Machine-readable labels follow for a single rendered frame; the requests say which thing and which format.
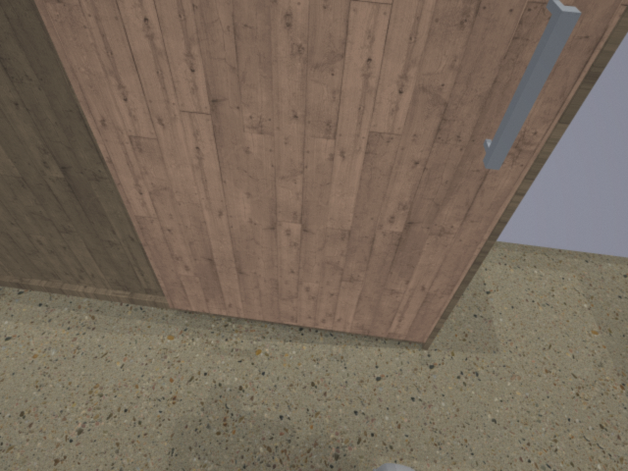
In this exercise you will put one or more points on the handle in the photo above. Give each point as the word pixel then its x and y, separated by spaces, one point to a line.
pixel 557 32

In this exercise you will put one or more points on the wardrobe door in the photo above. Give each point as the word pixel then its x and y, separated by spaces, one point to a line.
pixel 62 218
pixel 317 163

